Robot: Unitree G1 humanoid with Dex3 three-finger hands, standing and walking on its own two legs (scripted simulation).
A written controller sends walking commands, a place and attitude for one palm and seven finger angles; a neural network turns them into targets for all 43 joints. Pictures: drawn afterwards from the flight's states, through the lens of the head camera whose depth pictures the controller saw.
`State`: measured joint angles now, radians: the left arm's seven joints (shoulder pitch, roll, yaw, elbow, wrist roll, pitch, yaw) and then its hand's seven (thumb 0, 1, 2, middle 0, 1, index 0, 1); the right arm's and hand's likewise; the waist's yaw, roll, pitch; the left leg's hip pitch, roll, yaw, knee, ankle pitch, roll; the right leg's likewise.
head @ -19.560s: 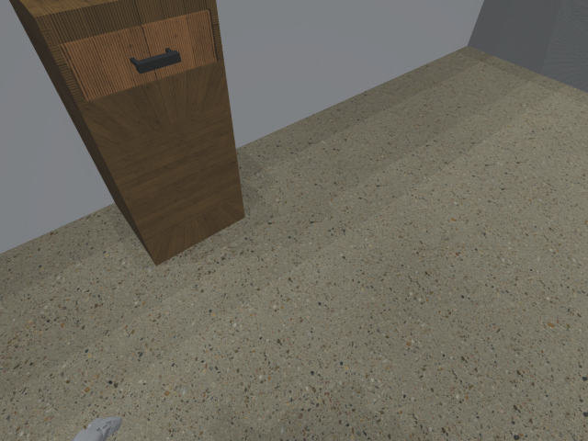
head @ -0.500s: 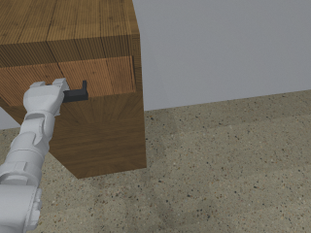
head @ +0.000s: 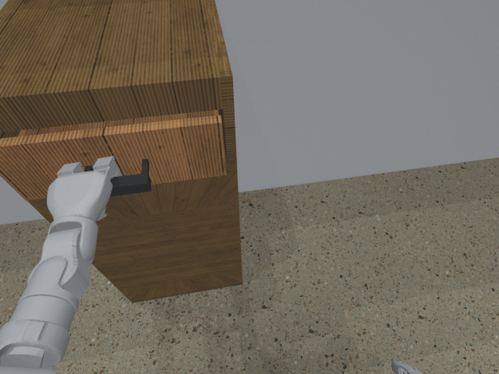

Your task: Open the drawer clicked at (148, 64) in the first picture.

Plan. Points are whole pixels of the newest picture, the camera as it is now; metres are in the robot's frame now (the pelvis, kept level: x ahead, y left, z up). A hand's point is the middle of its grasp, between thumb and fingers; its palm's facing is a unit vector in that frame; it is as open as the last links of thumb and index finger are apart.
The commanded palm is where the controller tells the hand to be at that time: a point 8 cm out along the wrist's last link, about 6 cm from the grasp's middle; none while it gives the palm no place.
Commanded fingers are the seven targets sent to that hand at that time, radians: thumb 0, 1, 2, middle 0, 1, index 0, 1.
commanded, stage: pull the drawer open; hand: left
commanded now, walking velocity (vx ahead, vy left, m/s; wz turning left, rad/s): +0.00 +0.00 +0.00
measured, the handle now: (116, 177) +0.43 +0.25 +0.06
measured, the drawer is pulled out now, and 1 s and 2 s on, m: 0.03 0.14 0.30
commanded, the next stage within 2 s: open the thumb to release the handle in 1.76 s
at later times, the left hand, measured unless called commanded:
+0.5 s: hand (96, 214) +0.37 +0.27 +0.04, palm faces -0.04 -0.02 -1.00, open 5.7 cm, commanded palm +0.32 +0.26 +0.10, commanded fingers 0.00 0.90 0.90 -0.40 -1.35 -0.40 -1.35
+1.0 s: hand (87, 275) +0.26 +0.25 +0.04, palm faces +0.04 -0.10 -0.99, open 5.5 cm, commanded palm +0.21 +0.25 +0.10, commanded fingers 0.00 0.90 0.90 -0.40 -1.35 -0.40 -1.35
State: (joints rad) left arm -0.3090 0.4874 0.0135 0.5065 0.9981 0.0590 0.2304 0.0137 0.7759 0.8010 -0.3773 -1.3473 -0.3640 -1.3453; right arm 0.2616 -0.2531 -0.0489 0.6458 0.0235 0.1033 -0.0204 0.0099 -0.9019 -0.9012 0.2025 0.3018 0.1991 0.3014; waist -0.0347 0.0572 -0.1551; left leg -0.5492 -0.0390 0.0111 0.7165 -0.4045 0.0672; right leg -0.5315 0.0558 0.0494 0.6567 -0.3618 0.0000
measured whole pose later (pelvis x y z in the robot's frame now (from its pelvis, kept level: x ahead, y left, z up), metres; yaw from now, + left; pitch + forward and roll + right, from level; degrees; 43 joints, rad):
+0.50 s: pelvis -0.02 -0.03 +0.00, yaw +1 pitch +13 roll -1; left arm -0.44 0.53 0.04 0.71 1.02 -0.03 0.23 0.02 0.75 0.80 -0.40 -1.35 -0.36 -1.35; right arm 0.30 -0.26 -0.05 0.68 0.02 0.10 -0.06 0.01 -0.90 -0.90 0.20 0.30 0.20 0.30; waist -0.03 0.05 -0.14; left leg -0.58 -0.03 -0.01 0.73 -0.38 0.04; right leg -0.57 0.07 0.02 0.69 -0.36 -0.03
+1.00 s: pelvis +0.00 -0.01 +0.00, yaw +1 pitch +8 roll -1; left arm 0.13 0.41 -0.03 0.08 0.97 0.10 0.25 0.02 0.76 0.79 -0.36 -1.35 -0.39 -1.35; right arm 0.11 -0.23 -0.02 0.61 0.01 0.05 -0.02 0.01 -0.90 -0.90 0.20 0.30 0.20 0.30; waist 0.04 0.06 -0.14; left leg -0.42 -0.05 0.01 0.67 -0.39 0.05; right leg -0.42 0.05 0.04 0.65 -0.37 -0.01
